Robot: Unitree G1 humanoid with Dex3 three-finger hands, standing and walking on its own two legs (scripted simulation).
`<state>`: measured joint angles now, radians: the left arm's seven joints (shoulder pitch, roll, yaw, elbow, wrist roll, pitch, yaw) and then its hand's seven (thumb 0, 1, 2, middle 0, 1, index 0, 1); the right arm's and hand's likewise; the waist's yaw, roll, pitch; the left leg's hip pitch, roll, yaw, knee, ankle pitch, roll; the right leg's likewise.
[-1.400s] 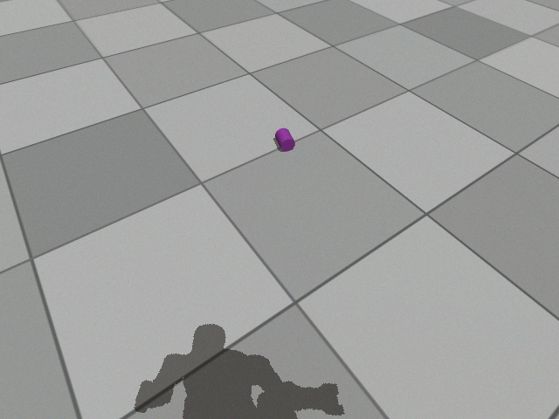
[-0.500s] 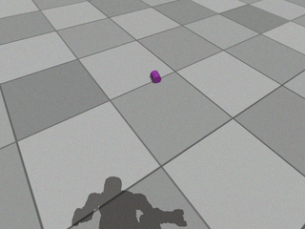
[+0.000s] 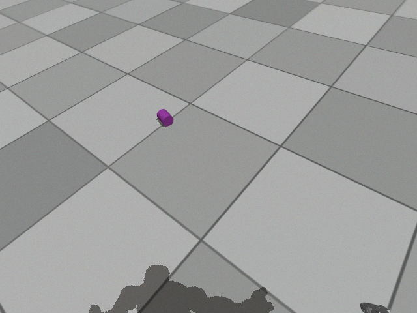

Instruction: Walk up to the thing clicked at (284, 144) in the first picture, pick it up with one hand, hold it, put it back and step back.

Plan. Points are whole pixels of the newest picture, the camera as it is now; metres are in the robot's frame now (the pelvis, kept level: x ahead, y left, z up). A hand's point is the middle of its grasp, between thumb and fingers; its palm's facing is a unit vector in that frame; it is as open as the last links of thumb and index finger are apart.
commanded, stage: walk up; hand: left
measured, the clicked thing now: (165, 117) +1.50 +0.35 -0.72
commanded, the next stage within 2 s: none
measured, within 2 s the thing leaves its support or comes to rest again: neither
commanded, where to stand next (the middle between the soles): +1.08 +0.54 m, yaw -56 degrees
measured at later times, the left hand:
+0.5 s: hand (71, 223) +0.39 +0.39 -0.15, palm faces -0.30 -0.80 -0.52, open 7.4 cm
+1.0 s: hand (105, 132) +0.70 +0.36 -0.11, palm faces -0.38 -0.75 -0.54, open 7.3 cm
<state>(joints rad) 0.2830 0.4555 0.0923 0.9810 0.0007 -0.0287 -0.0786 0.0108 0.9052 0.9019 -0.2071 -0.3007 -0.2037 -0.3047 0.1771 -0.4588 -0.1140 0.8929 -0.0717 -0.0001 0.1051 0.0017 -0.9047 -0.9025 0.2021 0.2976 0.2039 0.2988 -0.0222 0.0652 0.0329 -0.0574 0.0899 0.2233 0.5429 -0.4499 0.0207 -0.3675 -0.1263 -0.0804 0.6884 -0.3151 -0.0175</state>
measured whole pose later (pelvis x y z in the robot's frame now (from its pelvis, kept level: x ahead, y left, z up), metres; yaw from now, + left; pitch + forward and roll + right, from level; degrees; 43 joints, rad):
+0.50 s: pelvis +0.26 +0.09 -0.02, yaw -16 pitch -1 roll -1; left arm 0.33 0.49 0.06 0.89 0.01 -0.07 0.05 0.01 0.90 0.90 -0.21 -0.30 -0.21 -0.31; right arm 0.15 -0.46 -0.12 0.74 -0.05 0.00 0.14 0.00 -0.91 -0.90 0.20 0.30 0.20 0.30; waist -0.03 0.00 0.10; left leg -0.53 0.06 0.03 0.80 -0.26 -0.01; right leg -0.18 -0.12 0.19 0.90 -0.53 -0.01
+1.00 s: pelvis +0.48 +0.15 -0.01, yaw -28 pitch -3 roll -1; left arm 0.26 0.38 0.04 0.82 -0.01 -0.07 0.09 0.00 0.90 0.90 -0.21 -0.30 -0.21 -0.31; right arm 0.30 -0.39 -0.08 0.75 -0.07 0.09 0.09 0.01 -0.91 -0.90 0.20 0.30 0.20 0.30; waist -0.05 0.13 0.09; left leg -0.46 0.01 -0.01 1.25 -0.49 -0.05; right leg -0.38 0.01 -0.10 0.71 -0.29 -0.06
